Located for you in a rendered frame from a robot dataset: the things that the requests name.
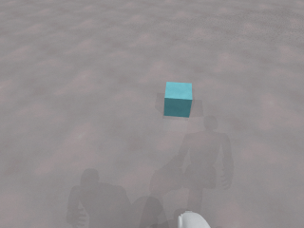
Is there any robot right thigh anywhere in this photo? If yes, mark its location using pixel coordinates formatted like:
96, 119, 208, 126
178, 212, 211, 228

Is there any carton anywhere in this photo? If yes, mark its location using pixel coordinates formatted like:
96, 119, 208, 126
163, 82, 193, 118

